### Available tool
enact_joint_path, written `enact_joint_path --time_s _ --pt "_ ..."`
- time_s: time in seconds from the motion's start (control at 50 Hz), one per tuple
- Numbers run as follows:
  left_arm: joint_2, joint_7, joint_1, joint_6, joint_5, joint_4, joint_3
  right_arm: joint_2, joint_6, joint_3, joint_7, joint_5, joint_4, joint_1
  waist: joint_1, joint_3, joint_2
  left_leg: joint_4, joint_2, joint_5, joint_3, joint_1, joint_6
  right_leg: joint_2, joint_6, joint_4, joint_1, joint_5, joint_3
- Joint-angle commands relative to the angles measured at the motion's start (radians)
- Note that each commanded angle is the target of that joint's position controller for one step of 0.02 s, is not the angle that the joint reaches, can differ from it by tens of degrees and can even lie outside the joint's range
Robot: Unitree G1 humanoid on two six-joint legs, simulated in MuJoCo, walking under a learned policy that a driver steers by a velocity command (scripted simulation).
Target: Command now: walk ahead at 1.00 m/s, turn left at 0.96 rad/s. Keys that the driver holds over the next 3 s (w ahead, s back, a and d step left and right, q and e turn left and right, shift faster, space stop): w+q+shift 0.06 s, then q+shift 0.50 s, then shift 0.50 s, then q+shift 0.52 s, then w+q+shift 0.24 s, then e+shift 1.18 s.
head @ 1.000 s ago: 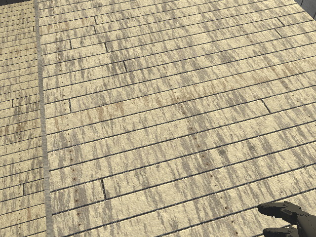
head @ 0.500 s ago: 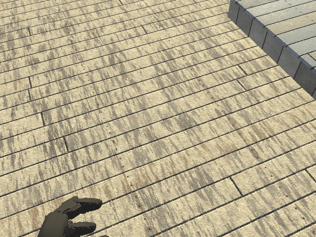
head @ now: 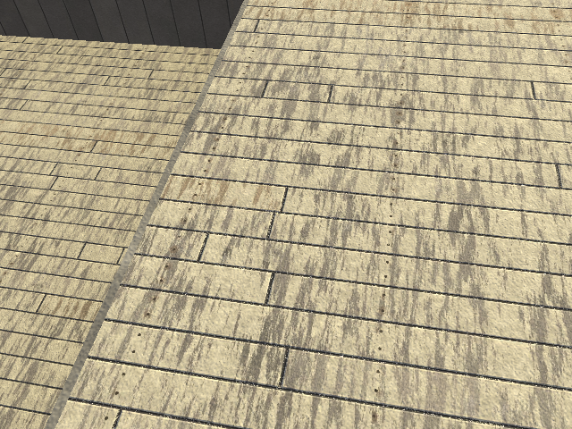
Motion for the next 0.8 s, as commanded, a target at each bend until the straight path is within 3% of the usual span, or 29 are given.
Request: enact_joint_path --time_s 0.02,0.06,0.1,0.16,0.18,0.2,0.22,0.24,0.26,0.28,0.3,0.32,0.34,0.36,0.4,0.44,0.54,0.6,0.64,0.66,0.68,0.7,0.72,0.74,0.76,0.78,0.8 --pt "0.185 0.003 0.035 0.032 0.013 -0.086 0.047 -0.139 -0.058 -0.035 -0.007 0.005 -0.090 -0.041 0.064 0.041 -0.105 -0.391 0.307 0.109 -0.482 -0.062 0.197 -0.053 0.033 -0.219 -0.119 -0.042 -0.020" --pt "0.142 -0.015 -0.092 0.032 -0.006 -0.143 0.029 -0.147 -0.071 -0.041 -0.003 0.010 -0.096 -0.068 0.048 0.072 -0.056 -0.419 0.231 0.122 -0.395 -0.216 0.148 -0.051 0.035 -0.450 0.021 0.161 -0.056" --pt "0.111 -0.024 -0.144 0.026 -0.032 -0.150 0.019 -0.159 -0.070 -0.053 0.006 0.013 -0.088 -0.055 0.012 0.059 -0.028 -0.363 0.184 0.356 -0.342 -0.231 0.085 0.012 0.024 -0.641 0.164 0.392 -0.095" --pt "0.151 -0.013 -0.130 0.014 -0.038 -0.134 0.032 -0.176 -0.048 -0.069 0.006 0.021 -0.062 0.032 -0.037 -0.032 0.006 -0.173 0.179 0.568 -0.380 -0.016 -0.008 0.094 0.001 -0.800 0.226 0.452 -0.085" --pt "0.179 -0.004 -0.085 0.008 -0.033 -0.119 0.044 -0.180 -0.043 -0.072 0.002 0.020 -0.065 0.032 -0.018 -0.067 0.018 -0.069 0.166 0.626 -0.389 0.038 -0.044 0.119 -0.006 -0.841 0.277 0.434 -0.078" --pt "0.202 0.006 0.012 0.001 -0.031 -0.093 0.055 -0.190 -0.043 -0.075 -0.001 0.025 -0.076 0.005 0.043 -0.119 0.015 0.082 0.144 0.650 -0.378 0.049 -0.084 0.123 -0.011 -0.902 0.385 0.475 -0.079" --pt "0.247 0.016 0.154 -0.011 -0.021 -0.062 0.072 -0.153 -0.049 -0.066 0.000 0.034 -0.090 -0.011 0.113 -0.189 -0.001 0.311 0.105 0.524 -0.349 -0.027 -0.118 0.047 -0.033 -0.911 0.564 0.534 -0.039" --pt "0.311 0.023 0.277 -0.015 0.001 -0.051 0.084 -0.005 -0.048 -0.031 -0.011 0.041 -0.126 0.023 0.114 -0.318 -0.195 0.641 0.030 -0.327 -0.222 -0.215 -0.137 -0.283 -0.073 -0.834 0.802 0.867 0.200" --pt "0.340 0.012 0.245 0.006 0.006 -0.083 0.090 -0.031 -0.035 -0.028 -0.033 0.052 -0.156 0.218 -0.002 -0.508 -0.313 0.821 0.074 -0.443 -0.166 -0.314 -0.151 -0.508 -0.141 -0.817 0.896 1.041 0.523" --pt "0.310 0.021 0.148 0.019 -0.013 -0.097 0.104 -0.077 -0.020 -0.035 -0.039 0.021 -0.124 0.203 0.009 -0.506 -0.241 0.936 0.136 -0.309 -0.126 -0.370 -0.162 -0.492 -0.248 -0.859 0.823 0.822 0.549" --pt "0.217 0.028 0.081 0.027 -0.023 -0.107 0.077 -0.087 -0.008 -0.036 -0.029 -0.002 -0.143 0.068 0.028 -0.364 -0.180 0.869 0.178 -0.201 -0.081 -0.397 -0.170 -0.389 -0.223 -0.925 0.658 0.643 0.395" --pt "0.157 0.028 0.048 0.036 -0.025 -0.095 0.056 -0.098 0.007 -0.043 -0.009 -0.012 -0.153 -0.008 0.029 -0.247 -0.151 0.799 0.208 -0.157 -0.077 -0.377 -0.183 -0.299 -0.183 -0.952 0.537 0.586 0.231" --pt "0.159 0.031 0.047 0.041 -0.029 -0.076 0.055 -0.092 0.026 -0.045 0.013 -0.009 -0.162 -0.029 0.020 -0.167 -0.183 0.764 0.229 -0.155 -0.074 -0.351 -0.200 -0.260 -0.173 -0.971 0.446 0.658 0.125" --pt "0.178 0.030 0.056 0.045 -0.041 -0.056 0.064 -0.071 0.048 -0.042 0.027 -0.005 -0.167 -0.026 0.003 -0.127 -0.192 0.738 0.239 -0.142 -0.070 -0.318 -0.206 -0.245 -0.166 -0.994 0.379 0.697 0.051" --pt "0.186 0.022 0.055 0.038 -0.042 -0.039 0.072 -0.037 0.067 -0.033 0.032 -0.004 -0.188 -0.046 -0.022 -0.115 -0.176 0.689 0.238 -0.105 -0.050 -0.306 -0.207 -0.246 -0.176 -1.016 0.341 0.755 -0.025" --pt "0.195 0.020 0.044 0.032 -0.043 -0.029 0.081 -0.032 0.076 -0.027 0.030 -0.016 -0.212 -0.090 -0.035 -0.111 -0.171 0.617 0.262 -0.044 -0.044 -0.311 -0.200 -0.275 -0.192 -1.044 0.328 0.735 -0.078" --pt "0.210 0.016 -0.014 0.045 -0.040 -0.032 0.095 -0.015 0.083 -0.016 0.048 -0.001 -0.250 -0.183 -0.052 -0.082 -0.169 0.332 0.281 0.129 0.021 -0.142 -0.165 -0.251 -0.140 -1.024 0.230 0.547 -0.271" --pt "0.246 0.004 0.047 0.063 -0.045 -0.024 0.115 -0.019 0.080 -0.018 0.048 0.007 -0.265 -0.240 -0.006 -0.068 -0.182 0.191 0.244 0.031 0.072 -0.077 -0.147 -0.270 -0.117 -0.972 0.279 0.568 -0.298" --pt "0.259 0.001 0.080 0.086 -0.057 -0.014 0.124 -0.022 0.063 -0.023 0.045 -0.001 -0.264 -0.224 0.001 -0.073 -0.170 0.063 0.220 -0.021 0.074 -0.029 -0.126 -0.274 -0.101 -0.874 0.330 0.590 -0.309" --pt "0.255 0.000 0.093 0.099 -0.065 -0.004 0.125 -0.021 0.044 -0.027 0.036 -0.017 -0.236 -0.150 -0.035 -0.105 -0.100 -0.067 0.194 0.064 0.064 0.079 -0.110 -0.237 -0.077 -0.727 0.311 0.566 -0.344" --pt "0.230 -0.001 0.172 0.107 -0.065 -0.013 0.121 -0.107 0.022 -0.049 0.016 -0.036 -0.218 -0.063 -0.055 -0.174 0.132 -0.162 0.342 0.374 -0.164 0.253 -0.074 -0.156 -0.022 -0.454 0.158 0.297 -0.380" --pt "0.141 -0.004 0.206 0.123 -0.049 -0.074 0.091 -0.236 0.022 -0.069 0.007 -0.011 -0.246 -0.074 -0.002 -0.211 0.335 -0.152 0.617 0.819 -0.519 0.364 0.074 -0.001 0.036 -0.226 -0.113 -0.319 -0.329" --pt "0.197 0.011 0.114 0.146 -0.035 -0.069 0.098 -0.218 0.027 -0.078 0.002 0.023 -0.239 -0.002 -0.108 -0.287 0.201 -0.179 0.626 0.771 -0.493 0.315 0.150 0.006 0.035 -0.131 -0.114 -0.287 -0.178" --pt "0.186 0.017 0.060 0.152 -0.056 -0.077 0.095 -0.170 0.032 -0.054 -0.006 0.011 -0.226 -0.049 -0.076 -0.215 0.170 -0.206 0.581 0.638 -0.408 0.237 0.131 -0.004 0.026 -0.131 -0.112 -0.196 -0.141" --pt "0.166 0.022 0.043 0.149 -0.064 -0.064 0.090 -0.111 0.037 -0.033 -0.016 0.004 -0.223 -0.123 -0.035 -0.135 0.155 -0.232 0.510 0.513 -0.322 0.147 0.081 -0.013 0.016 -0.188 -0.081 -0.113 -0.123" --pt "0.171 0.025 0.052 0.148 -0.059 -0.050 0.092 -0.079 0.039 -0.020 -0.023 0.005 -0.224 -0.184 0.002 -0.096 0.170 -0.249 0.448 0.447 -0.264 0.086 0.038 -0.016 0.011 -0.245 -0.038 -0.060 -0.118" --pt "0.186 0.023 0.092 0.153 -0.049 -0.025 0.099 -0.054 0.039 -0.011 -0.025 0.004 -0.231 -0.218 0.023 -0.098 0.168 -0.255 0.417 0.445 -0.224 0.044 0.030 0.006 0.008 -0.250 0.020 -0.029 -0.134"
Next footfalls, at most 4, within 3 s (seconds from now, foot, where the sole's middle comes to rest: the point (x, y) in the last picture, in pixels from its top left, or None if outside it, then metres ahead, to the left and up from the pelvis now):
0.24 right None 0.43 -0.18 -0.75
0.68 left None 0.37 0.07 -0.75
1.04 right None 0.47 -0.12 -0.75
1.38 left None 0.30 0.01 -0.75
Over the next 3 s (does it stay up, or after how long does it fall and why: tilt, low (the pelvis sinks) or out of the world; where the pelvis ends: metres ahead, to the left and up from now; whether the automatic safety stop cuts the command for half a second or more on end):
stays up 0.37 0.07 0.01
